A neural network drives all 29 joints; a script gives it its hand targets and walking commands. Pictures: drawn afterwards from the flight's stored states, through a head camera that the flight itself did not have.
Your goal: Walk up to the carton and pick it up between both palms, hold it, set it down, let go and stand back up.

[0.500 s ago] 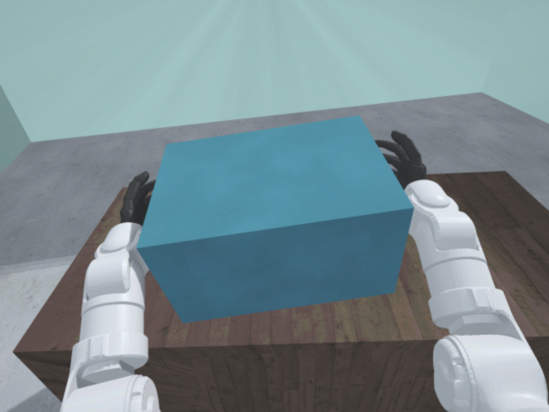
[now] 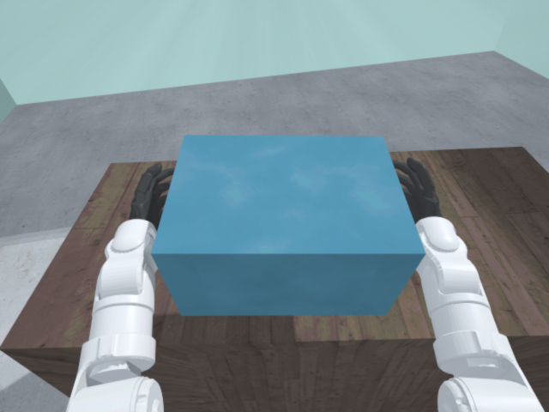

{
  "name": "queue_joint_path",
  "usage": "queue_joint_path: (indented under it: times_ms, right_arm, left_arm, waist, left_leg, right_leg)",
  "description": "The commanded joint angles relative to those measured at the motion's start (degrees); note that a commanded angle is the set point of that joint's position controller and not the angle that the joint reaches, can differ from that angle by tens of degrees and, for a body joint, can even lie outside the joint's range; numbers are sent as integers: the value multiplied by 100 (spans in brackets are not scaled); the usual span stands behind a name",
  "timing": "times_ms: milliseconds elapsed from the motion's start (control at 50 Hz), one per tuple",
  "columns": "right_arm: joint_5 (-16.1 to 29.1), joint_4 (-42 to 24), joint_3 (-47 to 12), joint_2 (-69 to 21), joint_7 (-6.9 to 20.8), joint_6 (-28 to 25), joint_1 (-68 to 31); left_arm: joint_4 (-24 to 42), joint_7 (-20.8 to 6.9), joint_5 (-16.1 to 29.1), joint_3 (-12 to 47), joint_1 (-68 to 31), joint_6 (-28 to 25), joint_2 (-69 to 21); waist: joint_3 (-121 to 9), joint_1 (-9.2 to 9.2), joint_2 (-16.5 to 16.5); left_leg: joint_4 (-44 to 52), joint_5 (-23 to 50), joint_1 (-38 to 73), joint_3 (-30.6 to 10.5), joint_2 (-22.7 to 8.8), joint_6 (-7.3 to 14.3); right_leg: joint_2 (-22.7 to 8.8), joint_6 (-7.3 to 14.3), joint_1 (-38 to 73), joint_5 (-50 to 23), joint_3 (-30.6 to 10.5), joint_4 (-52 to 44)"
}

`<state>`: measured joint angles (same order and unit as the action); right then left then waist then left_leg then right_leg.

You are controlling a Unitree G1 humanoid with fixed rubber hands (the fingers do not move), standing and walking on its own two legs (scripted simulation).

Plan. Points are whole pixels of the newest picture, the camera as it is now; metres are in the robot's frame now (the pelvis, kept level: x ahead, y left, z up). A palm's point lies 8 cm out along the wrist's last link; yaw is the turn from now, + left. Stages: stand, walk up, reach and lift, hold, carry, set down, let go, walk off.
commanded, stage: set down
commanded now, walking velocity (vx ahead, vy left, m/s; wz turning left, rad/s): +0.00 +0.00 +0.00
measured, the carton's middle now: (284, 224) +0.37 +0.01 +0.11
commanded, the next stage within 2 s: none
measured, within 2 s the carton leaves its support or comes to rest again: neither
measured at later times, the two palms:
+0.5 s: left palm (142, 236) +0.35 +0.22 +0.12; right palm (413, 217) +0.37 -0.18 +0.12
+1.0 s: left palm (155, 251) +0.37 +0.22 +0.06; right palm (398, 228) +0.39 -0.18 +0.07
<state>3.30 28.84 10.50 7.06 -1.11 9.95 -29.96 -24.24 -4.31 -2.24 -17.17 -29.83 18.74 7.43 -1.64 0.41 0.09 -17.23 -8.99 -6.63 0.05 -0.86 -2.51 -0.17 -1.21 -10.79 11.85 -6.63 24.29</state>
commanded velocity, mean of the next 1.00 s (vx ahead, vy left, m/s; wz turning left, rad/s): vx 0.00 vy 0.00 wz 0.00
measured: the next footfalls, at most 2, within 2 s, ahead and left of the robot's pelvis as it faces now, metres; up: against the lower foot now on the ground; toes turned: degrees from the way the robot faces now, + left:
none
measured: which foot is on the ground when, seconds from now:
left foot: down 0.00-1.00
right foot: down 0.00-1.00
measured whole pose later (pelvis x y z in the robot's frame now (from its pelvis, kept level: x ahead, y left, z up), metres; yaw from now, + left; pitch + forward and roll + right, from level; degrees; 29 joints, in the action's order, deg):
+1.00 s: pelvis +0.02 +0.00 +0.00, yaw +0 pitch +4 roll +1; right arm -3.3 39.4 11.8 5.5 1.4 -2.7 -29.5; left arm -38.8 -2.7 -2.2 -16.4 -25.8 -0.2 7.4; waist -1.7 -0.2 0.1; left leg -18.1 -10.1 -11.7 0.1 -1.0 -2.5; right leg -0.2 -1.4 -15.1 12.2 -6.5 23.6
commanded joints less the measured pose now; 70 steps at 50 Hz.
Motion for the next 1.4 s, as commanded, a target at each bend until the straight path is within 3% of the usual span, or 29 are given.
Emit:
queue_joint_path:
  times_ms: [0, 100, 220, 260, 440, 540, 620, 680, 760, 820, 960, 1180, 1260, 1380]
  right_arm:
    - [563, -2157, -3160, -2895, 467, -438, -3990]
    - [669, -2575, -3335, -2936, 390, -504, -3884]
    - [618, -2590, -3276, -3005, 450, -644, -3956]
    - [517, -2301, -3125, -3023, 480, -652, -3926]
    - [-109, -804, -2154, -2847, 741, -705, -3918]
    - [-576, -138, -1562, -2965, 843, -917, -3818]
    - [-718, -287, -1670, -3378, 883, -1273, -3960]
    - [-753, -302, -1802, -3578, 868, -1494, -3995]
    - [-810, 2, -1759, -3439, 857, -1618, -3760]
    - [-716, 26, -1907, -3404, 843, -1698, -3777]
    - [-476, 36, -2269, -3439, 783, -1907, -3472]
    - [-403, 311, -2292, -3213, 801, -2129, -3123]
    - [-429, 292, -2261, -3135, 850, -2283, -3225]
    - [-526, 525, -2145, -3074, 910, -2483, -3226]
  left_arm:
    - [1485, -538, 392, 2517, -2893, -267, -2826]
    - [1904, -552, 499, 2777, -2830, -338, -2985]
    - [2076, -459, 664, 2996, -3234, -635, -3086]
    - [1876, -451, 650, 2935, -3361, -701, -3101]
    - [297, -592, 112, 2018, -3492, -825, -2762]
    - [-174, -652, 52, 1865, -3889, -1112, -2722]
    - [43, -528, 315, 2203, -4515, -1665, -2891]
    - [-143, -408, 390, 2326, -4558, -1991, -3021]
    - [-688, -356, 228, 2155, -4278, -2141, -2894]
    - [-677, -324, 264, 2191, -4310, -2263, -2838]
    - [-613, -211, 371, 2520, -4126, -2570, -3009]
    - [-987, -210, 355, 2476, -3727, -2882, -3008]
    - [-1171, -169, 338, 2461, -3735, -3060, -3016]
    - [-1464, -107, 374, 2522, -3845, -3374, -3034]
  waist:
    - [-2870, -137, 525]
    - [-3134, -73, 516]
    - [-3276, -80, 396]
    - [-3101, -56, 343]
    - [-1870, -260, 384]
    - [-1877, -175, 342]
    - [-2895, -115, 308]
    - [-3282, -123, 298]
    - [-3078, -182, 338]
    - [-3090, -231, 348]
    - [-3507, -176, 300]
    - [-3502, -169, 284]
    - [-3740, -243, 192]
    - [-3981, -208, 124]
  left_leg:
    - [-33, 1837, 643, 120, 457, 199]
    - [-139, 2371, 754, 91, 457, 94]
    - [-179, 2438, 797, 105, 418, -18]
    - [-133, 2245, 754, 107, 414, -11]
    - [364, 506, 274, 278, 316, 190]
    - [473, 28, 12, 384, 295, 195]
    - [223, 614, -1, 428, 306, 95]
    - [71, 1032, -18, 427, 294, 28]
    - [77, 1016, -51, 411, 249, 39]
    - [50, 1091, -113, 405, 246, 67]
    - [-248, 2176, 2, 319, 227, -69]
    - [-420, 2734, -67, 272, 176, -102]
    - [-509, 2841, -99, 273, 143, -130]
    - [-616, 2708, -155, 265, 87, -164]
  right_leg:
    - [264, -253, 1806, -3352, 786, -664]
    - [293, -262, 1900, -3997, 790, -557]
    - [332, -196, 1590, -3599, 818, -573]
    - [316, -173, 1436, -3295, 808, -634]
    - [223, -87, 920, -1162, 755, -977]
    - [159, -97, 851, -775, 783, -971]
    - [175, -158, 1012, -1495, 813, -753]
    - [190, -174, 1086, -2040, 827, -619]
    - [175, -186, 1080, -2046, 830, -607]
    - [153, -217, 1113, -2195, 809, -532]
    - [196, -222, 1228, -3457, 813, -345]
    - [199, -196, 1089, -3945, 794, -245]
    - [218, -165, 904, -3857, 811, -195]
    - [230, -123, 598, -3441, 849, -194]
